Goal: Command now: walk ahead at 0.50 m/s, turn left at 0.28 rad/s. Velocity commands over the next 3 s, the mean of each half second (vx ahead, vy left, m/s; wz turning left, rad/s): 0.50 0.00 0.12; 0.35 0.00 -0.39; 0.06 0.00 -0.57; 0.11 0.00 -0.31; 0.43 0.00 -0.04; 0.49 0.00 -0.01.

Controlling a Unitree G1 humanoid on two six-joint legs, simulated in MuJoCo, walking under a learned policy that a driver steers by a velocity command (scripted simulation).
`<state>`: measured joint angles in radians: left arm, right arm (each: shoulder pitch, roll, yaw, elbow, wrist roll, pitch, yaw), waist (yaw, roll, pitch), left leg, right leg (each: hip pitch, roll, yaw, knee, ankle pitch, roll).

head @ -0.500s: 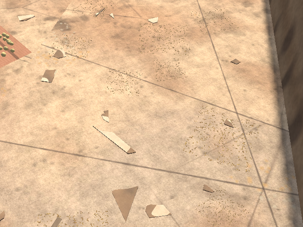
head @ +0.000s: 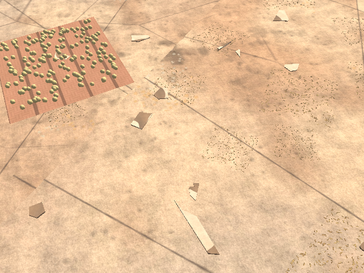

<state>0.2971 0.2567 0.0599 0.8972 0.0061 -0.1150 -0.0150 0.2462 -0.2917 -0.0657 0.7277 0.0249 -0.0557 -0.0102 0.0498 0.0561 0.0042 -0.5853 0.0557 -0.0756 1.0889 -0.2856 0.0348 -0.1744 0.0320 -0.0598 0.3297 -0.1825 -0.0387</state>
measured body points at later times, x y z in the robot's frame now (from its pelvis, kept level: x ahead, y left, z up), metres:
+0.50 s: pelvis +0.26 +0.07 +0.00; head +0.28 +0.09 +0.45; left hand +0.36 +0.35 -0.13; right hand +0.36 -0.19 -0.11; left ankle +0.28 +0.15 -0.75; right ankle +0.29 -0.09 -0.66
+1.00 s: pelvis +0.49 +0.01 -0.02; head +0.55 -0.01 +0.43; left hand +0.71 +0.25 -0.12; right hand +0.56 -0.28 -0.14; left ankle +0.45 +0.18 -0.65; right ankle +0.57 -0.07 -0.75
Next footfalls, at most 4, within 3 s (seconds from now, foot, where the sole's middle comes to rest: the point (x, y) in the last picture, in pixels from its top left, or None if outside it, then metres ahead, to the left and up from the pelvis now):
0.30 left None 0.32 0.16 -0.78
0.84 right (227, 243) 0.61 -0.08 -0.78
1.34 left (175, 222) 0.69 0.13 -0.78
1.74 right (230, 267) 0.52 -0.09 -0.78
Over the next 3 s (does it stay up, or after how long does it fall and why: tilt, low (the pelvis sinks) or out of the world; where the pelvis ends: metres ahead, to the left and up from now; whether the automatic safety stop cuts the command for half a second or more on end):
stays up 0.97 -0.28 0.00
